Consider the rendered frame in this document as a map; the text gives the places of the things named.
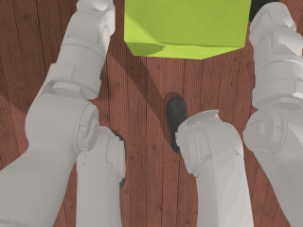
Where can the right robot forearm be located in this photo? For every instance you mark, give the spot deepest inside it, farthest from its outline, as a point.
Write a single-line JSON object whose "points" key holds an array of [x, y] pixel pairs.
{"points": [[278, 59]]}

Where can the left robot forearm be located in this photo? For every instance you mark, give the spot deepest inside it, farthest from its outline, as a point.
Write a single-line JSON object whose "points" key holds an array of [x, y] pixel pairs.
{"points": [[77, 70]]}

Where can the right robot hand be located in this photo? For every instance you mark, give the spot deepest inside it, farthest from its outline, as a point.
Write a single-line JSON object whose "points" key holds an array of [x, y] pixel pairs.
{"points": [[256, 6]]}

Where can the carton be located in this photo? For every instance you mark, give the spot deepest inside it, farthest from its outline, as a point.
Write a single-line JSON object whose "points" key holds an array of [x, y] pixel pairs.
{"points": [[185, 29]]}

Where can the right robot upper arm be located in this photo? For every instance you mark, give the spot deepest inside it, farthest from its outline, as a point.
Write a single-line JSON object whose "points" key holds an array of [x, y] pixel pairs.
{"points": [[275, 136]]}

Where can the left robot upper arm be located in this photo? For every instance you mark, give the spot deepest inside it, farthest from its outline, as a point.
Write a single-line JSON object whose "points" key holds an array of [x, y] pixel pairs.
{"points": [[32, 187]]}

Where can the robot left foot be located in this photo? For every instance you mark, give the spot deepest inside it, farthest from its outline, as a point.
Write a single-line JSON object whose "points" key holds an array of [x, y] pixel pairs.
{"points": [[122, 139]]}

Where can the robot right thigh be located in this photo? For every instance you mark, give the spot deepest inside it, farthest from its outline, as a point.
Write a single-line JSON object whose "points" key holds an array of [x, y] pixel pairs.
{"points": [[222, 187]]}

